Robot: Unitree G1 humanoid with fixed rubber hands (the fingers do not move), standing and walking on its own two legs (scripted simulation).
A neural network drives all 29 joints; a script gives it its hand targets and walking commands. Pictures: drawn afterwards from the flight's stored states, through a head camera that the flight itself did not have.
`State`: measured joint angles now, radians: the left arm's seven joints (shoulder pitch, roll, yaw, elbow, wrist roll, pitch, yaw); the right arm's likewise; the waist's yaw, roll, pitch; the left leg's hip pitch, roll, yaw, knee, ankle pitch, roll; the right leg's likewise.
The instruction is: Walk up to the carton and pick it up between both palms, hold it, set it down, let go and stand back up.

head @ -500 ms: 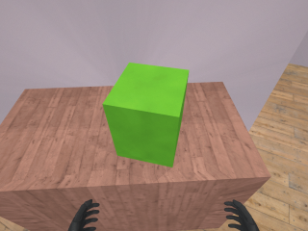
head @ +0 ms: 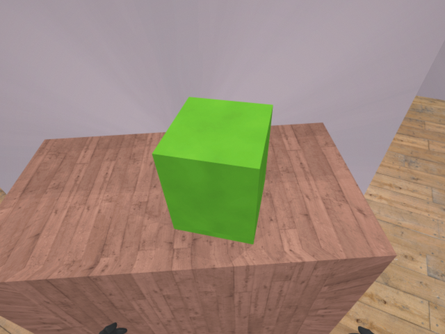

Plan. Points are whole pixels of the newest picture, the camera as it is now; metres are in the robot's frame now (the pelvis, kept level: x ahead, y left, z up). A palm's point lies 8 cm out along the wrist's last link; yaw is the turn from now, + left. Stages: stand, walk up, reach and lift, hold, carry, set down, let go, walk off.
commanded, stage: stand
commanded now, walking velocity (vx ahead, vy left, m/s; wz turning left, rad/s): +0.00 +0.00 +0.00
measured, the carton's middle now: (220, 170) +0.48 +0.03 +0.03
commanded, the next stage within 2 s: none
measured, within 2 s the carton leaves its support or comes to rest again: neither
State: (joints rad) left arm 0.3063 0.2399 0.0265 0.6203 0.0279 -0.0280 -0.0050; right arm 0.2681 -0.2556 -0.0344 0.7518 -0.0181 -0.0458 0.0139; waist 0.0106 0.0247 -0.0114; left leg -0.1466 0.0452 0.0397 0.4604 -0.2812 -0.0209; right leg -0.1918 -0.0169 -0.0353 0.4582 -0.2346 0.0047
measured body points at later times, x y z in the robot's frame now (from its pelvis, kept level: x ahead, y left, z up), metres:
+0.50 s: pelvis -0.03 +0.01 +0.00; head -0.05 +0.01 +0.45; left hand +0.02 +0.27 -0.12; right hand +0.02 -0.25 -0.13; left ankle -0.02 +0.13 -0.74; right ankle +0.01 -0.12 -0.74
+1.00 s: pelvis -0.03 +0.01 +0.00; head -0.04 +0.00 +0.45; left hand -0.01 +0.26 -0.13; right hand -0.01 -0.26 -0.14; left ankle -0.02 +0.13 -0.74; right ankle +0.01 -0.12 -0.74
